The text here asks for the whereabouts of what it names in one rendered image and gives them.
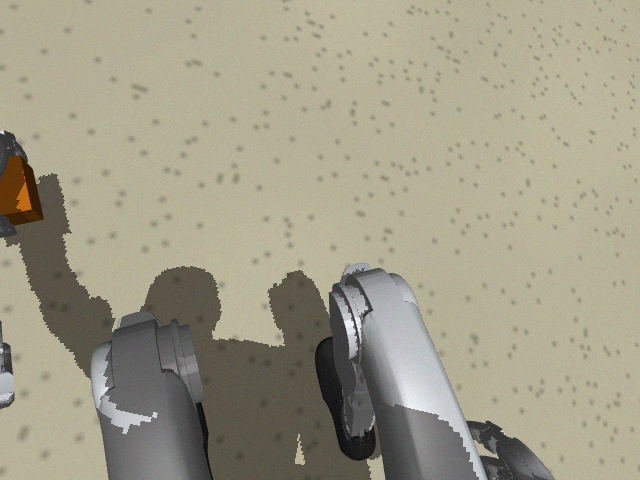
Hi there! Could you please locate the small box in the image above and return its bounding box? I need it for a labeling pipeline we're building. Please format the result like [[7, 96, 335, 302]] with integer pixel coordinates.
[[0, 155, 44, 226]]

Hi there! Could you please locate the right robot foot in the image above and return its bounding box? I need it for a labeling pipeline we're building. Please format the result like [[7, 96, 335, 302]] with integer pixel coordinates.
[[315, 337, 376, 461]]

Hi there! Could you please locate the left robot foot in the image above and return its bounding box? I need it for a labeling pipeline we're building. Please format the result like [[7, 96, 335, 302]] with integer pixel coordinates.
[[196, 402, 213, 480]]

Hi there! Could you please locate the left robot hand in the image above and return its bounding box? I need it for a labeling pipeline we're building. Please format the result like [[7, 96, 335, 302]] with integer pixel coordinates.
[[0, 130, 28, 238]]

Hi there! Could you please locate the right robot hand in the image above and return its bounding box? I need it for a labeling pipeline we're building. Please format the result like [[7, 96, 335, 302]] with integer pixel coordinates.
[[466, 421, 555, 480]]

